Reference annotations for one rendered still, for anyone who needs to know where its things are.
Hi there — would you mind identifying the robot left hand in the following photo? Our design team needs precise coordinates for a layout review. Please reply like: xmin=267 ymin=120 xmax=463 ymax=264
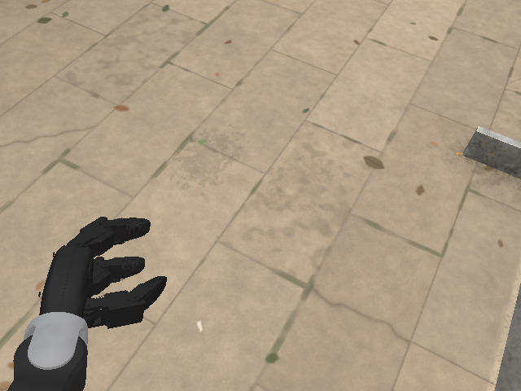
xmin=38 ymin=217 xmax=167 ymax=329

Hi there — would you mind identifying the left robot forearm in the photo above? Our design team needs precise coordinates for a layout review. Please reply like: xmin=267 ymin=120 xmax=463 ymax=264
xmin=7 ymin=312 xmax=88 ymax=391

